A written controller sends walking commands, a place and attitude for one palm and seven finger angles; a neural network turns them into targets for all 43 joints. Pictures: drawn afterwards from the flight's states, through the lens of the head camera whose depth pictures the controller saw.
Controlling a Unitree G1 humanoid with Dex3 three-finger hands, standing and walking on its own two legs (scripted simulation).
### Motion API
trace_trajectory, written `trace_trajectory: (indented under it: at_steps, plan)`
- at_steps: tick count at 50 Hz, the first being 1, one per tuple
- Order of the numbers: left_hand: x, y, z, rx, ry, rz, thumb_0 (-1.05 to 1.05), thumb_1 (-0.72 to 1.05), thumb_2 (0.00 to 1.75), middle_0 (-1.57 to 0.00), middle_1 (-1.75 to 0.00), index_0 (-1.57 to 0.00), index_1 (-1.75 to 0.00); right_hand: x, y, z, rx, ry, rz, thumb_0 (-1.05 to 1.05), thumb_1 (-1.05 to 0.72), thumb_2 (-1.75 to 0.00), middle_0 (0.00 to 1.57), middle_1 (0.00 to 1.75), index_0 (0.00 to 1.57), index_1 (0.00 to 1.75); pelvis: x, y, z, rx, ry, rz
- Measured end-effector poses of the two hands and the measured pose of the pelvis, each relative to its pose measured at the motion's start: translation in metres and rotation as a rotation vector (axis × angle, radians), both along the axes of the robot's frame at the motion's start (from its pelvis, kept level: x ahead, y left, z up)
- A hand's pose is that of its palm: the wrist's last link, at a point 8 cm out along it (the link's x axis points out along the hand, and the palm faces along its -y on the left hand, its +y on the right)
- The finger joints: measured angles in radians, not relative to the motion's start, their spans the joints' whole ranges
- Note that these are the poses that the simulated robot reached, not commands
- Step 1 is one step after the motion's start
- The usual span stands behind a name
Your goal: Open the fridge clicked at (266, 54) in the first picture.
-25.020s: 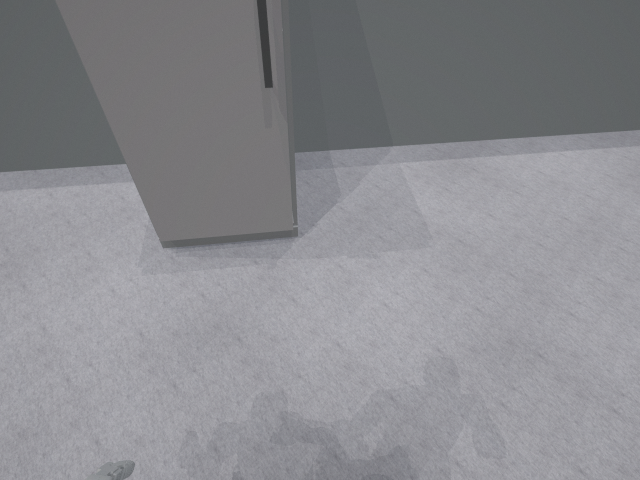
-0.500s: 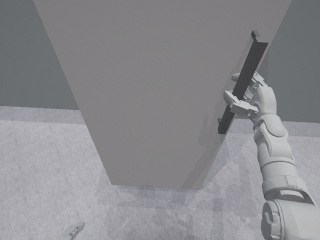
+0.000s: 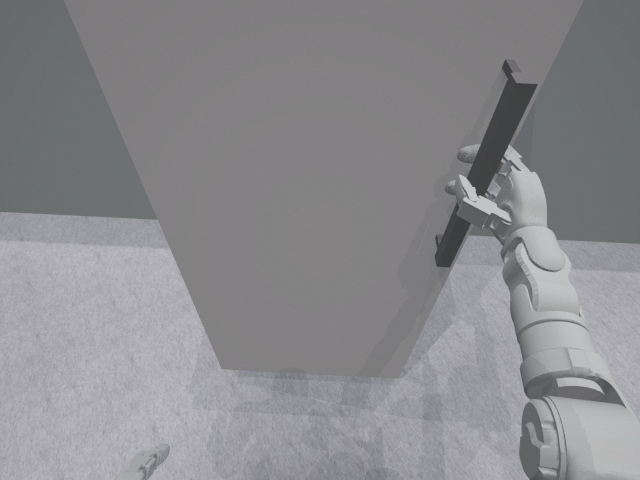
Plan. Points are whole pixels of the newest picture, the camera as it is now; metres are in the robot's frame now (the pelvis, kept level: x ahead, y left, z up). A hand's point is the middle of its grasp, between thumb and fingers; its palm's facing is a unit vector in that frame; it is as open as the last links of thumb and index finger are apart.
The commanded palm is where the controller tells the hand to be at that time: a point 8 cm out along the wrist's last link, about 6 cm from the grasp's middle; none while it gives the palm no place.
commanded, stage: grip the handle and tug to test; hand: right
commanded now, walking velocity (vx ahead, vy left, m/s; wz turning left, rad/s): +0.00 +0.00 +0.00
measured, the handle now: (470, 181) +0.49 -0.15 +0.13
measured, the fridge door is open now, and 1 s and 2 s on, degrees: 0 7 41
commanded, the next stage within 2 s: pull the door a little, standing still in 0.34 s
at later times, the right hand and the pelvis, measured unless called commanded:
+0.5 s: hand (465, 204) +0.43 -0.13 +0.14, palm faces -0.06 +1.00 +0.01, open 5.9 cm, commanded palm +0.40 -0.18 +0.14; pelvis +0.03 +0.00 +0.00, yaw +2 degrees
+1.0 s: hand (469, 238) +0.37 -0.12 +0.14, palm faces -0.09 +1.00 +0.01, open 6.3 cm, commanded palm +0.34 -0.18 +0.14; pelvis +0.07 +0.00 +0.01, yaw +5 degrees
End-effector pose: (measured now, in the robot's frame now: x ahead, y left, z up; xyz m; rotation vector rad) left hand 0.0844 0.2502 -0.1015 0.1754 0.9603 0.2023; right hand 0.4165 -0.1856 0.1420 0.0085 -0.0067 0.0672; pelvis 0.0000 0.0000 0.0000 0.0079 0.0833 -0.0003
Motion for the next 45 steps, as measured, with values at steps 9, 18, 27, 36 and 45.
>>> trace_trajectory:
  at_steps: [9,18,27,36,45]
  plan:
    - [0.005,0.0,0.002,-0.015,-0.027,0.007,0.01,0.91,0.89,-0.2,-0.3,-0.2,-0.3,-0.002,0.003,-0.001,0.003,-0.009,-0.021,0.0,-0.72,-0.83,0.34,1.38,0.33,1.36,0.004,0.001,0.001,-0.004,0.0,0.015]
    - [0.02,0.003,0.008,-0.02,-0.058,0.029,0.01,0.91,0.89,-0.2,-0.3,-0.2,-0.3,-0.005,0.003,-0.001,0.005,-0.016,-0.009,0.0,-0.75,-0.78,0.3,1.38,0.3,1.35,0.017,0.001,0.003,-0.005,-0.007,0.036]
    - [0.05,0.003,0.014,-0.01,-0.085,0.012,0.01,0.91,0.89,-0.2,-0.3,-0.2,-0.3,-0.006,0.002,0.0,0.008,-0.005,-0.005,0.0,-0.75,-0.79,0.29,1.37,0.3,1.34,0.031,0.001,0.005,-0.001,-0.009,0.026]
    - [0.073,-0.004,0.018,-0.027,-0.116,-0.019,0.01,0.91,0.89,-0.2,-0.3,-0.2,-0.3,-0.007,0.003,0.001,0.007,0.008,-0.02,0.01,-0.74,-0.8,0.28,1.36,0.3,1.34,0.038,0.0,0.006,-0.003,-0.007,0.027]
    - [0.09,-0.01,0.026,-0.057,-0.162,0.001,0.01,0.91,0.89,-0.2,-0.3,-0.2,-0.3,-0.024,0.004,0.0,0.003,0.001,0.002,0.01,-0.76,-0.78,0.23,1.36,0.25,1.33,0.054,-0.001,0.009,-0.007,-0.016,0.061]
